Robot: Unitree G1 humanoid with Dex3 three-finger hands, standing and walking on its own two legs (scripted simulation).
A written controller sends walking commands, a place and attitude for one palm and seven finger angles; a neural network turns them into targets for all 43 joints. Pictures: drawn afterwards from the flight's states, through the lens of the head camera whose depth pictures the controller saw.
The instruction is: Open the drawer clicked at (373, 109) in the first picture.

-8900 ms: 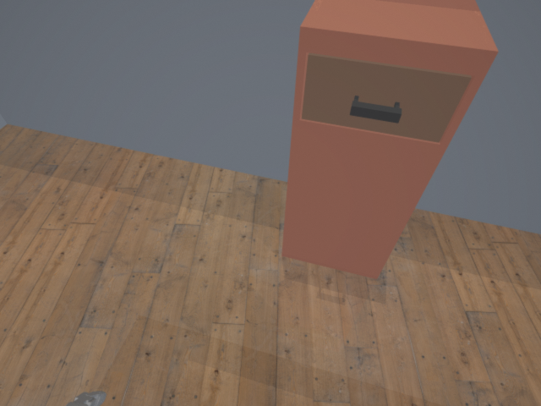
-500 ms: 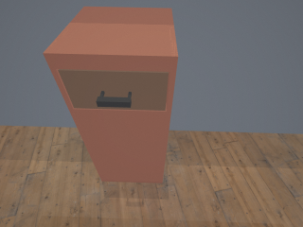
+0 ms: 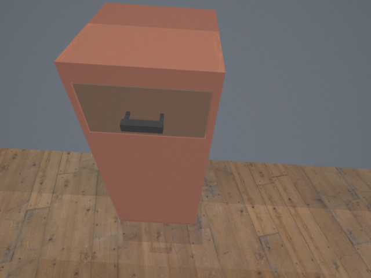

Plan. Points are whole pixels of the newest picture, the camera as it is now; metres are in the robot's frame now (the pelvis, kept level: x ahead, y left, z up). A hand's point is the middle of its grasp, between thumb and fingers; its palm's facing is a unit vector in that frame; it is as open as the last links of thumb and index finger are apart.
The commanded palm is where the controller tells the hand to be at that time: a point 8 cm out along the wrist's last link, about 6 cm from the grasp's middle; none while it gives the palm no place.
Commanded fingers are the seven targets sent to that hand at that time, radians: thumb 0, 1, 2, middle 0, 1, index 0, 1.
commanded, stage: look again from close up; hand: left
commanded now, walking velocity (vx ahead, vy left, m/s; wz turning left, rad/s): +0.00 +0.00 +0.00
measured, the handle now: (143, 120) +0.51 +0.16 +0.03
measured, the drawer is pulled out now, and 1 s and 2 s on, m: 0.00 0.00 0.00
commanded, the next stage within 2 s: raise the hand with hooked fingers in 0.14 s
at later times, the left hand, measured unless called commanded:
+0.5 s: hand (103, 241) +0.20 +0.19 -0.03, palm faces -0.02 -0.47 -0.88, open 7.7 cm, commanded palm +0.13 +0.20 -0.02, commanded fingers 0.00 0.57 0.76 -0.22 -0.51 -0.22 -0.51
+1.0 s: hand (104, 219) +0.23 +0.19 +0.01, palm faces +0.01 -0.13 -0.99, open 10.6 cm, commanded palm +0.21 +0.19 +0.07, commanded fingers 0.00 -0.01 0.51 -0.27 -0.88 -0.27 -0.88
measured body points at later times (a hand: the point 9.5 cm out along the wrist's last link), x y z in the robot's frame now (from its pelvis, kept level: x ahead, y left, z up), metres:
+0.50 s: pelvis +0.00 +0.00 -0.02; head -0.01 -0.04 +0.43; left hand +0.20 +0.21 +0.02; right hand +0.14 -0.26 -0.13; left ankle +0.00 +0.06 -0.74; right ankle +0.02 -0.11 -0.74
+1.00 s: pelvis +0.03 -0.06 -0.02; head +0.05 -0.09 +0.43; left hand +0.22 +0.19 +0.06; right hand +0.28 -0.23 -0.10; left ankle +0.01 +0.07 -0.74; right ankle +0.02 -0.11 -0.74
